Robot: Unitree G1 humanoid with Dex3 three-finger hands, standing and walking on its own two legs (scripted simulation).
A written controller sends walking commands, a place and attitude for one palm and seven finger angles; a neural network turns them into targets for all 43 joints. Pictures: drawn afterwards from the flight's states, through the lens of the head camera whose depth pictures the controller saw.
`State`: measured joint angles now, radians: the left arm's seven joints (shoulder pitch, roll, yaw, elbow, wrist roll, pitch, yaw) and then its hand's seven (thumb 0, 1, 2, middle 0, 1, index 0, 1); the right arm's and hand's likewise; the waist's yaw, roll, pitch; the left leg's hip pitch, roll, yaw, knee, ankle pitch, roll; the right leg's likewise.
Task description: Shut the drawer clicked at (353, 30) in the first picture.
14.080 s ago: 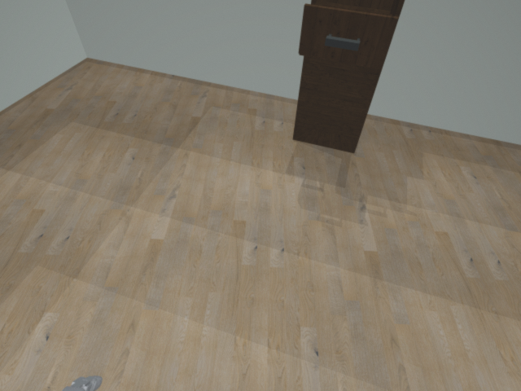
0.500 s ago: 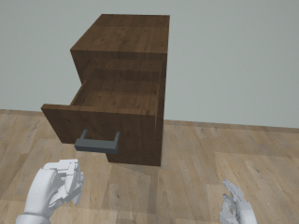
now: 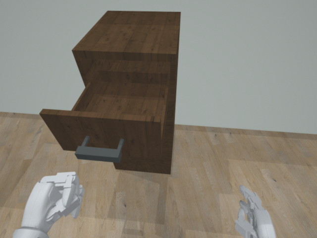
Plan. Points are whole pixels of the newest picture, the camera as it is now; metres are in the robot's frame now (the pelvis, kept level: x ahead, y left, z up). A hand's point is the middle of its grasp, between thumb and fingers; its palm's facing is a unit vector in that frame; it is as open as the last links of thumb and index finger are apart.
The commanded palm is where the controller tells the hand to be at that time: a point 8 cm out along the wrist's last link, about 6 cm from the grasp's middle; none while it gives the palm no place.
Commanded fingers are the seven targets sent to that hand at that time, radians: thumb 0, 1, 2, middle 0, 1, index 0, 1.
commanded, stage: bring the fist close to the handle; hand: left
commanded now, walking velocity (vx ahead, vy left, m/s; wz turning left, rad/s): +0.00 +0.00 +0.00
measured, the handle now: (101, 147) +0.36 +0.21 +0.02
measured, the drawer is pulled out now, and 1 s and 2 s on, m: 0.30 0.30 0.25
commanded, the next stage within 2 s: push the drawer shut in 1.16 s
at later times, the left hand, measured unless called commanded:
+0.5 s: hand (93, 187) +0.22 +0.18 +0.04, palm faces -0.04 -1.00 -0.05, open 3.3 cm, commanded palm +0.20 +0.24 +0.04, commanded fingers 0.00 0.90 0.90 -1.40 -1.60 -1.40 -1.60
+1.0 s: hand (101, 181) +0.25 +0.17 +0.02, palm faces -0.04 -1.00 -0.05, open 3.3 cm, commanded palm +0.22 +0.23 +0.02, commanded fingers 0.00 0.90 0.90 -1.40 -1.60 -1.40 -1.60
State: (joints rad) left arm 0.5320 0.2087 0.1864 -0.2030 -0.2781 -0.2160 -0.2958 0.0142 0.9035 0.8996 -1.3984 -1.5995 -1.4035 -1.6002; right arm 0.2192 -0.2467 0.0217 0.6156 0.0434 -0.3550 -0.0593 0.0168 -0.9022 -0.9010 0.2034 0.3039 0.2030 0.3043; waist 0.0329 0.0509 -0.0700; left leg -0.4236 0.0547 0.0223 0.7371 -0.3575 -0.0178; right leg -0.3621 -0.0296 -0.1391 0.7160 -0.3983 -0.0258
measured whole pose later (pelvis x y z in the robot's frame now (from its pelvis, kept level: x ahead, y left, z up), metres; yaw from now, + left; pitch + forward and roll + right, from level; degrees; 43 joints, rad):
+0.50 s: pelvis -0.01 +0.02 -0.02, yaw -1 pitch +8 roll -1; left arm 0.35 0.19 0.13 -0.02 -0.23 -0.33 -0.23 0.01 0.90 0.90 -1.40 -1.60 -1.40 -1.60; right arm 0.24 -0.25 0.01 0.60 0.02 -0.26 -0.04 0.02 -0.90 -0.90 0.20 0.30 0.20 0.30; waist -0.01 0.03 -0.07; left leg -0.61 0.04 0.04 0.87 -0.40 0.00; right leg -0.55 -0.05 -0.11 0.86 -0.44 -0.01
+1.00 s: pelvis -0.01 +0.01 -0.04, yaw -1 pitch +12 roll -1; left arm 0.22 0.20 0.12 0.09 -0.21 -0.37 -0.20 0.02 0.90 0.90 -1.40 -1.60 -1.40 -1.60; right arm 0.23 -0.24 0.01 0.57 0.02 -0.18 -0.03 0.02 -0.90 -0.90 0.20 0.30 0.20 0.30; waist -0.02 0.03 -0.10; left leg -0.75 0.05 0.04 0.99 -0.44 0.00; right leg -0.70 -0.05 -0.11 0.98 -0.48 -0.01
